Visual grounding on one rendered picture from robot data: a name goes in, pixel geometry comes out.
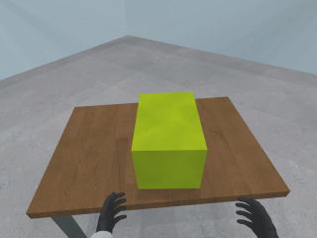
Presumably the right robot hand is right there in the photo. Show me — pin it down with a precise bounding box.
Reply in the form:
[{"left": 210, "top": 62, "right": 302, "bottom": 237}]
[{"left": 235, "top": 197, "right": 278, "bottom": 238}]

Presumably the carton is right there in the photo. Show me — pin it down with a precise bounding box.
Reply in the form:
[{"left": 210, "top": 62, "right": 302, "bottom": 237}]
[{"left": 131, "top": 92, "right": 208, "bottom": 189}]

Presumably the left robot hand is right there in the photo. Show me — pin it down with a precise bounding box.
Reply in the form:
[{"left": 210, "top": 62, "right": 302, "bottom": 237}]
[{"left": 96, "top": 191, "right": 127, "bottom": 234}]

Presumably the table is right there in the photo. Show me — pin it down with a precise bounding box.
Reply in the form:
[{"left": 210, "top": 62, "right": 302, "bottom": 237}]
[{"left": 26, "top": 96, "right": 290, "bottom": 238}]

